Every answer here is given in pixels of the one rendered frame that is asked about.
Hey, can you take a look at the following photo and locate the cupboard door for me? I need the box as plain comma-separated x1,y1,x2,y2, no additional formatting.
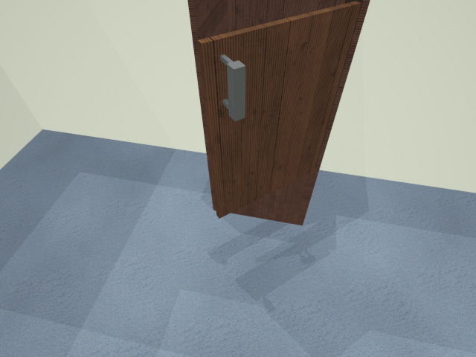
197,1,361,219

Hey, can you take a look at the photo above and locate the handle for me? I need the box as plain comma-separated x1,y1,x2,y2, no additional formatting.
220,54,246,121

